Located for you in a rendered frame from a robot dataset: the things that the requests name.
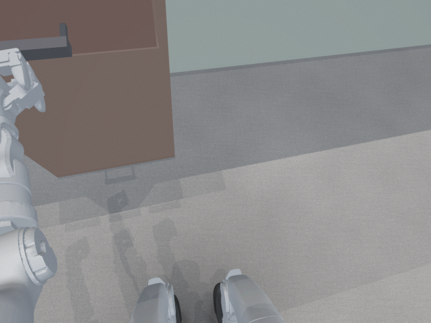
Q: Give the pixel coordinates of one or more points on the handle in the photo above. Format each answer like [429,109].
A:
[42,48]

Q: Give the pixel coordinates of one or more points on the drawer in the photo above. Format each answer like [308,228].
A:
[92,25]

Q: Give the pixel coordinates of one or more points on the robot left upper arm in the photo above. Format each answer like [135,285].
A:
[26,263]

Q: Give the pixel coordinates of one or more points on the right robot thigh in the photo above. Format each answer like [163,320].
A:
[243,297]

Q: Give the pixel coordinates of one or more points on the robot left hand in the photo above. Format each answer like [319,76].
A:
[25,91]

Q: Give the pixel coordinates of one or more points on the right robot shin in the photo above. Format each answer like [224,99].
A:
[230,318]

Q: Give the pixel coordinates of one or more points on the cabinet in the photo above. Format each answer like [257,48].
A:
[103,109]

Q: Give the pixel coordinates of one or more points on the left robot forearm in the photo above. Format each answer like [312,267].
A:
[16,208]

